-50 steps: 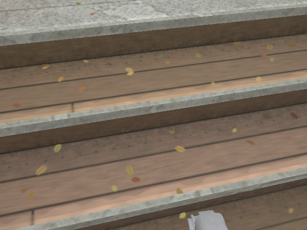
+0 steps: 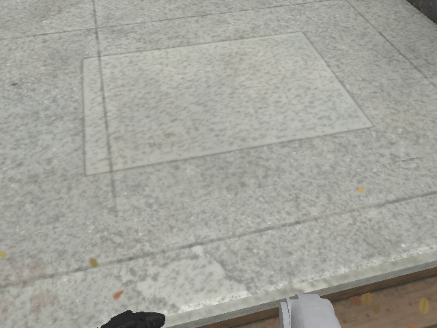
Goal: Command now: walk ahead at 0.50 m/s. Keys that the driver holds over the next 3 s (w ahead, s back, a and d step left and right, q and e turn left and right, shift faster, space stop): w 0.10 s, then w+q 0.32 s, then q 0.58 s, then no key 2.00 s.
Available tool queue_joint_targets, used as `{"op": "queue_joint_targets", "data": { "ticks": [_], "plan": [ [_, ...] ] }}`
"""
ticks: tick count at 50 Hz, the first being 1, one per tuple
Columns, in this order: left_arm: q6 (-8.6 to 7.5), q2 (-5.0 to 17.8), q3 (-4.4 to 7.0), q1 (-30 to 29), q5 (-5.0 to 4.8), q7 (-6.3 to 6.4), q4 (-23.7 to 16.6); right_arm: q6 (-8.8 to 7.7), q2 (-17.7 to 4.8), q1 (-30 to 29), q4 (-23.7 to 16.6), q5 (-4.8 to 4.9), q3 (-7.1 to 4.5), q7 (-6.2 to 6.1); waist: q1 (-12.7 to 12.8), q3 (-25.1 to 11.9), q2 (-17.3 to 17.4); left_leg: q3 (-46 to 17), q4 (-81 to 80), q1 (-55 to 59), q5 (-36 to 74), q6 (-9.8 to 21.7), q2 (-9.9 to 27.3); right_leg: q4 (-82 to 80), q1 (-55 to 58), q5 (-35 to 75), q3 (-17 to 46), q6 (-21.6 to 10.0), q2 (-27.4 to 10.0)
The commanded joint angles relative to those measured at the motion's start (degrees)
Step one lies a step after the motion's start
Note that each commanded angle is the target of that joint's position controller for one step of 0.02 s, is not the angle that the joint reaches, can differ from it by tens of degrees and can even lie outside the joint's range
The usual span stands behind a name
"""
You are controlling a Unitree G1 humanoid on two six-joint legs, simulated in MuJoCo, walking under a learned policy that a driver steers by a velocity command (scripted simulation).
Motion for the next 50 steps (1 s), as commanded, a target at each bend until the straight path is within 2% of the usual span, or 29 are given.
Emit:
{"op": "queue_joint_targets", "data": {
  "ticks": [1,2,4,5,7,8,9,10,11,12,15,17,20,22,26,28,29,32,33,34,35,36,37,39,41,44,46,49,50],
  "plan": [
    [-1.09,-3.3,-2.21,-17.2,-0.59,3.65,-13.9,-3.56,-5.9,-2.4,-3.4,7.28,-0.37,-3.36,1.5,18.0,1.0,-14.6,-25.7,-9.8,11.1,6.6,13.7,-11.6,-0.4,-8.4,-8.7,6.9,-4.8],
    [2.42,2.9,-2.52,-27.8,-0.49,0.73,-14.6,-1.60,-2.1,4.5,-0.6,-0.44,1.68,1.44,-2.6,-4.0,2.4,-13.3,-25.7,-5.2,11.7,8.2,16.0,-27.2,10.2,1.2,-5.8,1.7,-5.3],
    [4.76,1.6,-2.03,-24.7,1.11,-2.36,-14.0,-2.70,-7.5,-1.6,-5.4,0.78,0.26,4.83,3.2,-0.3,10.6,-6.1,-27.0,-19.0,54.0,11.5,14.7,-32.9,35.3,1.8,-13.6,2.6,0.1],
    [4.99,1.7,-2.02,-17.6,0.15,-3.54,-11.1,-3.67,-13.0,-0.6,-6.1,1.99,-0.91,4.84,5.7,-4.6,12.8,-3.7,-22.3,-9.8,82.8,12.6,16.3,-35.2,40.7,3.9,-15.9,4.8,3.2],
    [4.69,5.4,-0.59,-10.8,0.20,-3.17,-7.6,-4.22,-17.0,1.4,-5.3,3.35,-2.40,5.07,7.2,-3.9,12.2,-4.1,-13.5,9.4,105.1,10.9,18.1,-55.5,43.5,-0.5,-17.0,5.4,7.3],
    [4.50,7.9,0.95,-0.4,0.73,-1.69,-4.3,-3.66,-17.6,-0.7,-5.1,2.36,-3.69,5.62,10.2,-7.7,11.8,-4.8,-2.8,8.5,103.8,8.0,17.7,-63.5,55.9,4.3,-10.9,4.1,6.4],
    [3.83,8.8,1.06,11.8,-0.48,-1.33,0.7,-3.66,-9.6,7.2,-4.9,-1.16,-2.01,6.22,9.2,-23.2,-2.2,-8.8,15.3,-12.9,82.1,5.7,13.0,-64.9,86.0,19.7,10.9,-5.4,-4.1],
    [4.42,11.8,2.41,29.2,2.24,-0.73,6.0,-2.49,-6.5,5.8,-4.8,0.27,-2.20,7.10,14.4,-28.2,-13.1,-13.5,35.1,-25.7,20.3,3.7,1.4,-85.3,95.0,14.9,40.0,-11.5,-15.9],
    [2.35,15.8,5.14,33.5,2.88,0.07,10.0,-1.45,-7.8,0.0,-4.4,3.21,-3.95,7.24,16.1,-14.1,-10.8,-23.0,66.3,-35.9,23.1,3.8,-1.6,-93.2,82.3,-1.4,47.8,-8.4,-16.9],
    [0.24,15.8,4.93,26.3,1.46,0.54,12.6,-1.90,-6.4,-4.9,-5.3,3.93,-4.24,6.51,11.6,-3.5,-7.5,-22.8,79.4,-44.1,26.0,4.4,-1.2,-92.8,71.8,-9.6,38.8,-4.0,-15.3],
    [-0.34,-2.2,0.45,9.2,0.96,-0.29,15.0,-1.11,-1.8,-15.5,-10.7,3.33,-2.10,3.82,1.3,-4.0,5.0,-19.8,88.1,-49.4,23.1,11.3,2.2,-90.9,63.6,13.2,16.9,-0.3,-15.1],
    [-1.24,-4.4,0.24,8.4,2.03,0.29,16.4,0.51,1.3,-16.1,-11.6,3.07,-0.74,4.16,-3.0,-1.9,2.9,-16.1,85.7,-53.4,21.0,12.6,4.6,-93.0,61.9,17.6,3.6,3.3,-11.4],
    [-1.77,-1.3,1.16,14.7,4.01,1.19,18.3,1.12,1.9,-21.5,-13.2,4.61,0.81,5.61,-1.4,2.0,-3.3,-8.4,104.6,-62.3,10.5,12.3,5.0,-100.3,60.0,10.0,-2.5,0.5,-11.0],
    [-1.46,-1.5,-0.16,19.0,6.49,0.87,21.0,0.62,0.5,-31.1,-18.9,4.95,2.03,4.73,-1.2,4.5,-0.1,-8.5,103.4,-69.6,10.9,16.0,5.1,-102.9,61.1,9.3,-5.4,1.8,-11.2],
    [-2.28,3.6,-0.37,28.4,7.45,1.27,22.4,0.69,-4.7,-43.7,-26.2,5.76,2.01,3.64,2.7,1.1,-0.7,-2.3,72.0,-64.8,21.2,11.5,8.2,-106.3,68.5,22.3,-13.3,5.1,-9.1],
    [-2.25,6.1,-0.16,30.1,5.06,0.16,21.4,3.34,-2.9,-51.9,-28.7,5.04,2.67,4.03,3.9,2.7,-4.1,4.6,58.6,-52.3,9.2,8.1,7.7,-112.4,64.3,35.7,-15.0,4.8,-12.9],
    [-3.92,9.9,0.31,27.8,2.84,0.27,18.5,3.67,-2.0,-45.4,-26.5,4.51,2.00,4.10,0.1,2.5,-6.1,6.7,55.6,-42.3,9.9,5.6,5.4,-109.2,63.6,60.7,-18.4,5.9,-12.2],
    [-6.63,20.8,4.01,24.9,-1.42,0.48,14.9,2.39,-8.3,-32.8,-24.2,4.83,-0.95,3.23,-6.6,1.7,-7.0,8.1,33.1,-27.2,8.2,4.4,-3.0,-95.0,75.1,93.5,-17.2,10.4,-16.1],
    [-6.79,20.8,4.66,21.4,-0.83,-0.11,13.0,1.37,-11.0,-24.0,-21.8,5.11,-2.32,1.47,-8.8,-2.5,-6.8,1.8,28.6,-13.6,21.2,7.5,-2.7,-85.3,70.6,96.1,-16.8,13.2,-15.6],
    [-7.08,13.5,3.66,27.5,3.16,-0.60,9.7,1.66,-14.9,-16.7,-21.5,5.60,-2.71,-0.11,-5.3,-23.7,5.9,-23.4,26.2,15.0,36.5,19.3,6.1,-66.5,53.1,70.0,-11.3,17.2,-9.8],
    [-5.20,13.5,5.10,16.8,0.54,-1.24,6.9,2.98,-16.5,-7.1,-21.8,-0.19,-3.16,-0.11,-10.6,-27.2,15.2,-49.7,1.6,14.3,26.9,25.3,15.9,-38.8,44.4,-3.1,-5.3,18.1,5.9],
    [-3.71,9.0,4.64,17.3,-1.11,-2.61,6.8,1.48,-20.7,-10.1,-19.6,-0.68,-5.95,-0.90,-9.2,-17.9,9.0,-49.8,-2.7,4.5,15.8,20.3,16.5,-21.8,36.9,3.1,8.0,13.2,6.5],
    [-3.55,8.2,4.86,15.4,-0.82,-1.54,6.1,-0.47,-18.0,-17.8,-19.9,1.59,-5.32,-1.21,-5.0,-7.1,6.0,-42.9,-1.3,-8.4,3.7,17.1,13.4,-15.8,32.9,5.2,9.5,12.3,4.3],
    [-3.30,5.4,3.40,17.3,2.15,0.45,5.8,-1.88,-10.6,-28.6,-18.7,4.31,-3.29,-0.49,2.5,-3.2,2.2,-35.7,-2.2,-19.6,1.9,15.7,9.2,-13.0,32.4,5.7,8.6,9.9,3.9],
    [-2.63,4.4,2.50,15.0,2.47,1.94,3.4,-2.38,-4.6,-33.6,-18.9,4.37,-1.37,-0.11,6.9,-3.0,-0.1,-28.8,-3.9,-23.6,11.0,12.9,6.7,-17.4,31.5,2.5,8.0,8.8,2.4],
    [-2.18,11.3,4.12,7.3,1.01,3.08,0.1,-3.67,-11.0,-33.0,-21.9,2.96,-3.83,-0.10,5.7,-6.3,-1.1,-20.4,-4.8,-18.7,30.3,11.7,7.2,-31.2,33.4,-4.5,2.0,16.0,-0.1],
    [-2.18,11.7,4.63,7.6,1.19,2.77,0.4,-4.79,-13.3,-30.6,-24.0,2.90,-4.11,-0.94,5.3,-6.1,2.9,-18.6,-8.2,-22.5,28.6,9.0,5.7,-37.7,43.3,-2.2,-2.1,18.1,-0.8],
    [-2.18,11.6,4.86,5.6,1.29,2.22,-1.6,-5.34,-15.6,-30.9,-27.2,4.29,-4.86,-1.43,4.3,-3.1,2.9,-19.2,-9.1,-24.0,21.1,7.3,5.0,-50.0,51.5,2.0,-3.1,19.2,-0.9],
    [-0.41,6.9,2.97,-0.3,-1.30,5.27,-4.9,-0.50,-14.6,-27.7,-26.5,7.72,-5.31,-3.92,2.7,0.3,3.5,-23.6,-8.6,-24.4,17.3,9.6,3.9,-64.4,49.4,2.6,-2.8,15.8,0.3]
  ]
}}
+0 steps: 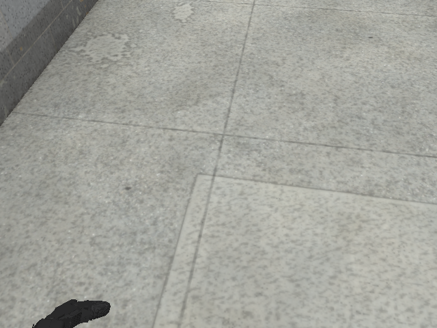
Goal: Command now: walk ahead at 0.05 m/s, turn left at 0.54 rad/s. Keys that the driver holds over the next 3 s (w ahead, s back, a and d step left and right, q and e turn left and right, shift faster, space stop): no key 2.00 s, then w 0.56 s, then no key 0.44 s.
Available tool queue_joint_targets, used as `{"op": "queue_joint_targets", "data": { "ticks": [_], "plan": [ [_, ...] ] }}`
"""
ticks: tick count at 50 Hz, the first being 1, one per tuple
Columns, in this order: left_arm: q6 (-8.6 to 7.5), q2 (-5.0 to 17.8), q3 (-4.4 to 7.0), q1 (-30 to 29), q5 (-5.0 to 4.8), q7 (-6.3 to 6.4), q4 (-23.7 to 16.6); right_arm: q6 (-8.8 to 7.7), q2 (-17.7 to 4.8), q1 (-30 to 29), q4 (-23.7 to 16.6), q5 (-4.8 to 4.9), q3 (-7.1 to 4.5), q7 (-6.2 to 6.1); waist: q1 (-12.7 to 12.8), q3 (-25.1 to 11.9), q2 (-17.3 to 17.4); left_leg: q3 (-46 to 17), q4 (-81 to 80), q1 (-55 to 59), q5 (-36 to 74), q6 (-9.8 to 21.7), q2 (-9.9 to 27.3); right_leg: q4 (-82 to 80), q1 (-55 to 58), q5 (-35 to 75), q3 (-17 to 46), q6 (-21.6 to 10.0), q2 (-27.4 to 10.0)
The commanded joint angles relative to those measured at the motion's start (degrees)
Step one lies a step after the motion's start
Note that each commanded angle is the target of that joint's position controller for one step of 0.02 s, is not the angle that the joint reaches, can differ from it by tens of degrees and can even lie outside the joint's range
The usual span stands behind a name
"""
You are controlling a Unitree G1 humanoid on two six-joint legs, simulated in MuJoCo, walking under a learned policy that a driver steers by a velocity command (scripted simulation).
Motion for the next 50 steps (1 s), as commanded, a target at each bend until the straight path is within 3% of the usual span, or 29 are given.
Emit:
{"op": "queue_joint_targets", "data": {
  "ticks": [1,2,3,4,5,6,7,8,9,10,11,12,14,16,18,20,22,23,24,25,26,29,40,50],
  "plan": [
    [1.88,-1.7,-0.94,-0.1,-3.19,3.34,-4.1,4.09,-8.6,-5.4,-8.6,2.66,-2.51,-2.88,3.5,-1.2,4.2,-15.0,-11.6,-3.1,0.6,10.5,9.3,-22.8,16.3,-1.0,-3.8,-1.2,3.6],
    [2.19,-0.3,-0.50,2.9,-4.08,3.58,-2.9,5.34,-8.9,-4.3,-9.5,1.49,-2.72,-2.87,3.6,-3.3,7.7,-16.4,-10.8,1.2,-1.7,10.7,11.1,-27.5,18.1,-1.4,-3.9,-1.0,4.3],
    [2.34,1.4,0.31,6.9,-4.49,3.36,-1.4,6.08,-8.2,-4.5,-10.4,1.00,-2.57,-2.84,4.9,-4.7,9.6,-16.5,-8.4,3.9,-3.9,9.8,11.6,-34.7,21.9,2.0,-3.9,-1.3,4.1],
    [2.36,3.3,1.36,9.0,-4.37,3.19,-0.4,6.19,-6.4,-3.6,-10.6,1.19,-2.24,-2.59,5.6,-4.0,9.8,-15.7,-4.7,3.4,-6.4,8.0,10.2,-42.9,26.6,6.0,-3.9,-2.2,3.7],
    [2.56,5.9,2.16,10.7,-2.46,3.11,-0.4,6.07,-2.8,-0.6,-9.7,1.98,-1.45,-2.17,4.9,-5.1,4.7,-11.2,5.8,-3.1,-14.3,4.3,6.3,-44.0,35.4,8.5,2.5,-4.5,-3.0],
    [3.18,8.3,2.26,9.5,-0.24,3.04,-2.2,5.75,2.0,2.0,-8.9,1.89,-0.32,-1.99,2.2,-3.4,-8.5,-2.9,23.5,-13.0,-24.6,0.1,-1.9,-45.3,39.3,24.1,15.0,-9.1,-15.0],
    [3.11,11.2,3.32,6.0,1.48,3.01,-5.9,4.78,-2.6,3.9,-11.6,2.03,-0.96,-1.39,-0.3,-6.4,-22.2,-1.3,29.8,-18.7,-25.3,-1.7,0.5,-51.5,37.0,21.5,31.9,-17.3,-21.2],
    [2.54,7.1,2.52,3.1,0.83,3.01,-8.0,5.01,-7.0,2.4,-10.6,2.15,-2.00,-1.72,0.5,-5.5,-14.9,-3.2,38.5,-19.4,-20.3,-3.5,3.1,-51.4,35.4,12.1,30.1,-18.7,-19.5],
    [2.31,3.6,1.59,1.5,-0.25,2.93,-8.9,5.97,-8.5,-0.2,-10.1,2.06,-2.40,-1.99,1.5,-3.4,-8.0,-3.3,41.8,-19.2,-16.1,-4.7,4.4,-49.9,32.8,5.8,23.1,-16.3,-15.0],
    [2.49,2.3,0.94,0.0,-0.87,3.06,-9.7,7.01,-7.1,-1.1,-10.0,1.41,-2.02,-2.31,0.9,-3.0,-5.4,-2.5,43.3,-17.6,-14.1,-5.6,5.7,-49.7,30.6,2.3,18.8,-14.4,-11.9],
    [2.64,1.9,0.56,-0.2,-1.37,3.20,-9.5,7.39,-6.0,-2.1,-11.0,1.02,-1.70,-2.45,0.9,-1.9,-5.2,-2.0,43.3,-16.4,-11.8,-6.4,6.4,-50.1,28.9,3.4,16.3,-14.5,-10.8],
    [2.68,1.2,0.14,1.0,-1.15,3.27,-9.2,7.43,-4.9,-2.5,-11.4,1.06,-1.28,-2.49,1.2,-1.7,-4.5,-0.5,42.7,-13.5,-9.2,-6.8,6.7,-50.3,27.1,6.5,12.6,-14.3,-8.8],
    [3.06,-0.5,-0.27,3.9,-1.51,2.93,-8.1,7.13,-2.1,-3.3,-12.2,1.36,0.11,-2.46,2.0,-2.6,-5.3,3.2,29.2,-8.7,-8.4,-7.1,7.8,-49.6,29.3,10.8,6.6,-13.8,-5.3],
    [3.66,0.4,0.21,7.2,-1.68,2.57,-6.8,6.81,-0.5,-5.2,-12.9,1.46,1.00,-2.37,4.3,-3.3,-7.8,5.5,16.4,-1.6,-13.2,-6.9,8.1,-49.3,31.1,8.8,5.2,-14.2,-5.0],
    [4.09,2.9,0.98,9.5,-1.76,2.06,-6.1,6.79,-2.4,-4.7,-12.6,1.66,0.42,-2.11,5.3,-2.5,-10.1,6.5,8.4,3.5,-11.9,-6.5,7.9,-48.9,32.3,4.4,7.6,-15.6,-7.0],
    [4.11,2.5,0.81,9.9,-2.54,1.66,-5.5,6.76,-3.1,-3.4,-11.9,1.28,0.11,-1.88,4.1,0.7,-9.6,6.9,-4.9,9.8,-4.5,-4.3,7.6,-47.7,30.1,3.0,7.6,-14.5,-6.3],
    [2.90,1.4,0.34,10.5,-2.21,1.08,-4.7,6.65,-5.8,-2.6,-13.2,-0.65,-0.04,-1.84,3.6,0.5,-6.4,0.5,-4.5,18.2,6.3,-1.5,12.4,-45.5,23.8,3.7,6.3,-10.8,-4.4],
    [2.28,-0.2,0.06,12.8,-2.06,0.69,-4.6,6.72,-8.5,-3.0,-12.8,-0.06,-0.93,-1.65,6.0,-0.1,3.1,1.0,-2.1,18.2,4.7,0.8,12.6,-45.9,22.4,2.5,1.3,-9.0,-0.2],
    [2.38,0.4,0.22,10.4,-1.81,0.80,-4.0,6.50,-5.8,-1.8,-12.3,0.49,-0.79,-1.06,3.7,0.2,4.8,0.3,-4.4,13.5,-4.2,1.6,11.9,-43.2,26.1,0.5,-2.4,-7.3,2.0],
    [2.72,0.4,0.43,9.1,-1.87,0.83,-3.7,6.34,-3.4,-1.8,-11.7,0.26,-0.13,-0.84,3.6,1.7,5.6,-0.3,-6.4,10.9,-9.9,1.5,11.9,-41.9,27.4,-0.1,-3.3,-6.5,2.5],
    [3.12,-0.3,0.38,8.7,-1.87,0.96,-3.3,6.27,-2.8,-3.0,-11.8,0.00,0.05,-0.89,4.0,3.1,6.1,-0.4,-7.4,8.7,-12.2,1.0,11.8,-41.5,28.2,-0.4,-3.6,-6.4,2.5],
    [3.52,-0.3,0.52,9.3,-1.57,0.98,-2.4,5.72,-2.6,-3.0,-11.4,0.31,0.17,-1.35,4.1,5.1,5.1,-0.2,-7.8,6.9,-12.9,0.4,11.5,-42.0,29.2,0.1,-3.2,-6.8,2.3],
    [3.51,0.3,0.64,10.7,-1.78,0.84,1.3,5.20,-2.9,-0.2,-8.2,0.57,-0.03,-1.78,3.8,5.0,-0.1,2.1,-5.8,9.2,-6.3,-0.3,9.6,-43.9,31.3,1.6,-2.3,-7.4,1.4],
    [3.57,0.7,0.51,11.4,-1.85,1.17,4.1,5.18,-3.0,2.5,-4.0,0.62,-0.07,-2.01,3.7,5.1,0.1,3.1,-6.3,10.7,-2.5,-0.6,9.1,-44.8,32.8,4.4,-2.0,-7.9,1.0]
  ]
}}
Over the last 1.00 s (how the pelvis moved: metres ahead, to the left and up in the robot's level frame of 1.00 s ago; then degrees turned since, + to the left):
0.51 -0.02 0.32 25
